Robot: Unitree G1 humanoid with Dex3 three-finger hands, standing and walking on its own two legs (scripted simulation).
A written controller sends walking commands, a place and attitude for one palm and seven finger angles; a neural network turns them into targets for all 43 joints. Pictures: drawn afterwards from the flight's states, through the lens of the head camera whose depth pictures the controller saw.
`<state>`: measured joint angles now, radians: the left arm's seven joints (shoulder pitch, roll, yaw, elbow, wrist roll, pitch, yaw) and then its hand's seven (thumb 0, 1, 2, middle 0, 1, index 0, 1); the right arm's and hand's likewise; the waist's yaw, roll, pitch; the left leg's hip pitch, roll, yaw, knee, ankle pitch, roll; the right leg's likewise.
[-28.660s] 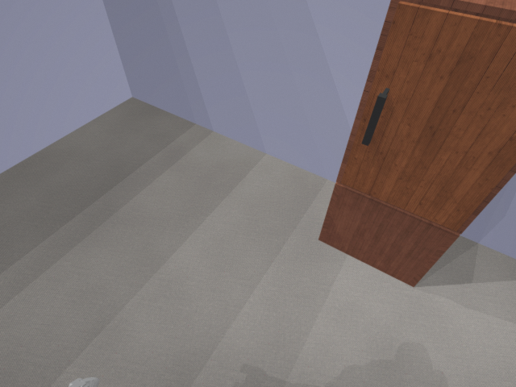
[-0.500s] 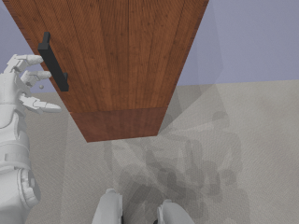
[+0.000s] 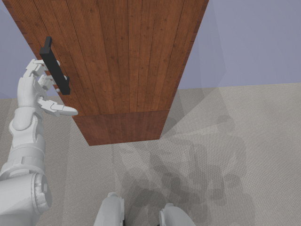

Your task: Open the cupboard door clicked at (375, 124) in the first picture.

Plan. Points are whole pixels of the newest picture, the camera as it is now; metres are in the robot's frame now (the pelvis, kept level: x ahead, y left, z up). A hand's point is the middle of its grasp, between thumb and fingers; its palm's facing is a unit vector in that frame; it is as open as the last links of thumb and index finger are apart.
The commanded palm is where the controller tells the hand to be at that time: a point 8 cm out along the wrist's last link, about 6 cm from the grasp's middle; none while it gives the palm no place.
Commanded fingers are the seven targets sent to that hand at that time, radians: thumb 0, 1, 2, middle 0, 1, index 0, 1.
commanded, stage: slide the fingers in behind the handle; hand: left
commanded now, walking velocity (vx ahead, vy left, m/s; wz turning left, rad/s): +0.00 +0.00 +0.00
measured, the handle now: (58, 68) +0.51 +0.25 +0.07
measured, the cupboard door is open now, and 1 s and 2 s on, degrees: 0 0 17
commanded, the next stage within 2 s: close the thumb around the handle in 0.58 s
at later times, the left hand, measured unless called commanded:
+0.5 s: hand (63, 89) +0.45 +0.23 +0.06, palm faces +0.13 -0.99 +0.00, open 14.0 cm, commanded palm +0.43 +0.26 +0.05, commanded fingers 0.00 -0.50 0.30 -0.30 -1.20 -0.30 -1.20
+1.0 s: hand (61, 89) +0.45 +0.23 +0.06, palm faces +0.13 -0.99 -0.01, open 11.1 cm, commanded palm +0.42 +0.26 +0.05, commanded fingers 0.00 0.45 0.71 -0.37 -1.30 -0.37 -1.30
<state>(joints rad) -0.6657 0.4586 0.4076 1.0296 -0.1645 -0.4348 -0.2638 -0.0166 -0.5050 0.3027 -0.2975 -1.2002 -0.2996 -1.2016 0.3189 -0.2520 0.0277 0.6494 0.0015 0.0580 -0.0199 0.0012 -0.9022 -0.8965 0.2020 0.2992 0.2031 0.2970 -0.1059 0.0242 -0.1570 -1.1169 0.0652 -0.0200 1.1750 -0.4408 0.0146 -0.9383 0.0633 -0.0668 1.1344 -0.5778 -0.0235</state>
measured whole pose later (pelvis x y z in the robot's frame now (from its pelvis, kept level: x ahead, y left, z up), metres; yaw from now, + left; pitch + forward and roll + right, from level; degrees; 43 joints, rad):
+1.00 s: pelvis +0.00 +0.00 +0.00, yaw +0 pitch +22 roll -4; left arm -0.65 0.44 0.39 1.01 -0.16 -0.46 -0.23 -0.01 -0.06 0.49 -0.33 -1.25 -0.33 -1.25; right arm 0.32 -0.25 0.02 0.65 0.00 0.06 -0.01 0.00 -0.90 -0.90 0.20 0.30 0.20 0.30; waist -0.11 0.03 -0.16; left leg -1.11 0.07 -0.02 1.17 -0.44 0.01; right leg -0.94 0.07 -0.06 1.14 -0.58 -0.03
